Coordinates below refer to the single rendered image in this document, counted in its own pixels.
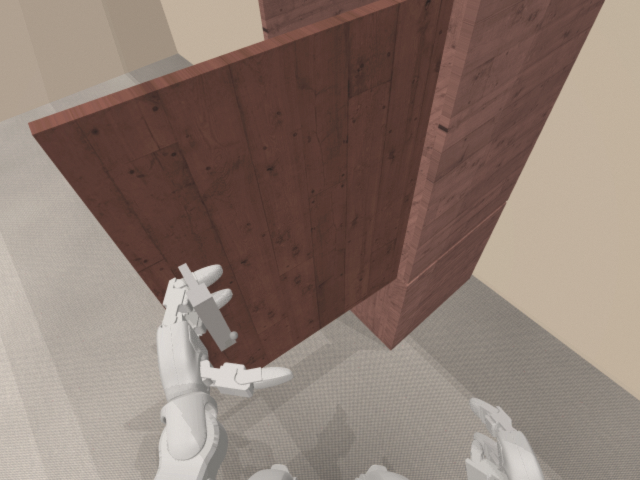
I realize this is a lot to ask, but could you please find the robot left hand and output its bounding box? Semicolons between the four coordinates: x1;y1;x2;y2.
156;264;293;402

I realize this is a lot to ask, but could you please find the robot shin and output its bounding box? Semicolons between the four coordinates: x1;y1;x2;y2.
271;464;290;474
365;465;387;475

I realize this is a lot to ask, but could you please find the robot right hand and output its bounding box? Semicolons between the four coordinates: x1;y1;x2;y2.
465;398;545;480

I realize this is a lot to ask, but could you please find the robot right shin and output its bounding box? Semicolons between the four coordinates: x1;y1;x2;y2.
365;465;387;475

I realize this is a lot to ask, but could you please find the robot left shin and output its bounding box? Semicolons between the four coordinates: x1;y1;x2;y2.
271;464;290;474

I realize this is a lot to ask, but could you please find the cupboard door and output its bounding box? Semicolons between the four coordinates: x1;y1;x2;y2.
28;0;454;370

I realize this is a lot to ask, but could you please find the handle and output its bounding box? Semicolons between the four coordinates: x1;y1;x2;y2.
178;263;236;352

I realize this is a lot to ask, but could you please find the robot left forearm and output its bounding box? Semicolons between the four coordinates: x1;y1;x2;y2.
154;392;228;480

